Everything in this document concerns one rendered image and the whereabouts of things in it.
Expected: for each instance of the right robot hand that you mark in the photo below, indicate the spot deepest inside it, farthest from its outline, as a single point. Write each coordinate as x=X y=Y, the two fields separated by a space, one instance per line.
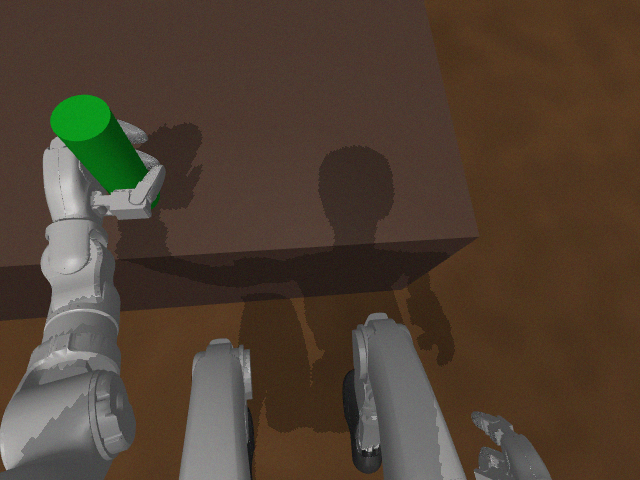
x=518 y=460

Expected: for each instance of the left robot arm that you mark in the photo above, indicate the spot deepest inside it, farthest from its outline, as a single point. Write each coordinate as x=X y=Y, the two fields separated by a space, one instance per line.
x=70 y=415

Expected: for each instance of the can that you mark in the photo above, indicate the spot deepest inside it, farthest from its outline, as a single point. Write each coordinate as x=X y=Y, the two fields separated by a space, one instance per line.
x=86 y=125

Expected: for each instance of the right robot foot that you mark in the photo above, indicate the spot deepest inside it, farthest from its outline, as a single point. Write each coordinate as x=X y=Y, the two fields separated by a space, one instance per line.
x=365 y=462

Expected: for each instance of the left robot hand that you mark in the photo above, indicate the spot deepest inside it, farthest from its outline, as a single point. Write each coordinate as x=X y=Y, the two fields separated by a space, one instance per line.
x=73 y=192

